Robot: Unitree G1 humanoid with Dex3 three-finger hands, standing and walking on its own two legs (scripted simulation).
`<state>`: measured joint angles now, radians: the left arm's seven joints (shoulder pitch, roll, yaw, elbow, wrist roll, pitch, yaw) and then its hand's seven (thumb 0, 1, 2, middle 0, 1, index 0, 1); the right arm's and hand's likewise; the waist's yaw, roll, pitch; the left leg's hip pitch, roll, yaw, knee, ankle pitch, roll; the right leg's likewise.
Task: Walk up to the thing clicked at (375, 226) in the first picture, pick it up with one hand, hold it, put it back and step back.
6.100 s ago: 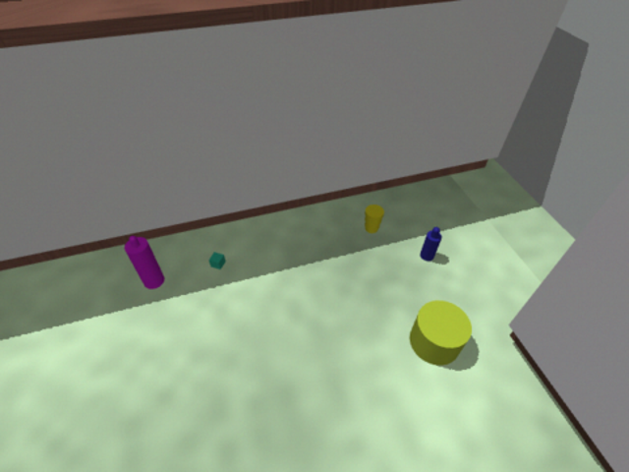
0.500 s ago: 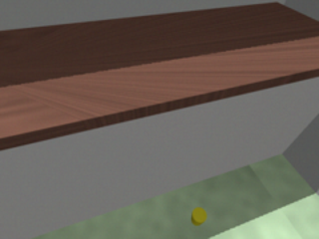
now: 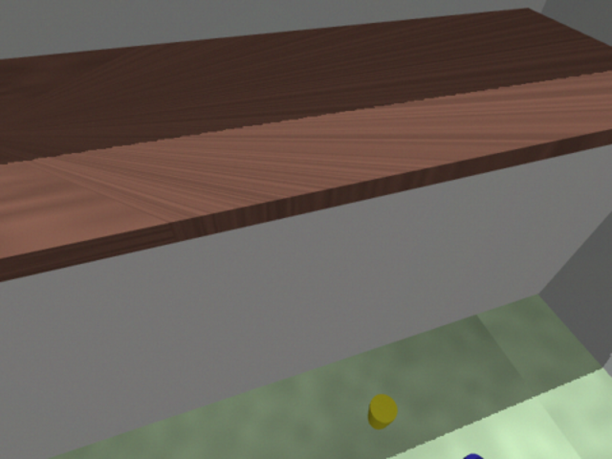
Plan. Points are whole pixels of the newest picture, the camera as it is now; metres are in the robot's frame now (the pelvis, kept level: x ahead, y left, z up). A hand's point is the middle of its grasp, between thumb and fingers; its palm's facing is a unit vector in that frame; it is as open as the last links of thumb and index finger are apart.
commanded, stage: stand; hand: right
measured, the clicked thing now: (380, 414) +0.41 -0.25 -0.73
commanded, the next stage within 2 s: none
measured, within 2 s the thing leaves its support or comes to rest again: neither
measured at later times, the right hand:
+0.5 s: hand out of the picture +0.08 -0.25 -0.16, palm faces -0.04 +0.94 -0.34, open 7.4 cm
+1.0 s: hand out of the picture +0.10 -0.25 -0.15, palm faces -0.04 +0.94 -0.35, open 7.4 cm
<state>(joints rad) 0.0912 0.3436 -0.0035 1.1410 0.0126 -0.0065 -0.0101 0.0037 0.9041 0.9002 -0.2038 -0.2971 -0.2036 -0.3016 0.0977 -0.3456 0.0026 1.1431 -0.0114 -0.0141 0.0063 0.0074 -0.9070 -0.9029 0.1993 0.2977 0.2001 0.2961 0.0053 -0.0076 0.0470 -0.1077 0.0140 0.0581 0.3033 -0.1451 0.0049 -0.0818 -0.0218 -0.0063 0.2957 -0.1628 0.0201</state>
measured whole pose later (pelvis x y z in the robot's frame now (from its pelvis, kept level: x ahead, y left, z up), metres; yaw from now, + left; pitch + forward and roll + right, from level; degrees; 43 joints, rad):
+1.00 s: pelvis +0.02 +0.00 +0.00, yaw +1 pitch -2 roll +0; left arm 0.11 0.35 -0.01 1.13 0.01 -0.01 0.00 0.00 0.90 0.90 -0.20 -0.30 -0.20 -0.30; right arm 0.10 -0.35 0.01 1.13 -0.01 -0.02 0.01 0.01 -0.91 -0.90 0.20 0.30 0.20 0.30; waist 0.00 -0.01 0.04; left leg -0.11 0.00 0.05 0.32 -0.17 0.01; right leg -0.08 -0.03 -0.01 0.30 -0.19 0.03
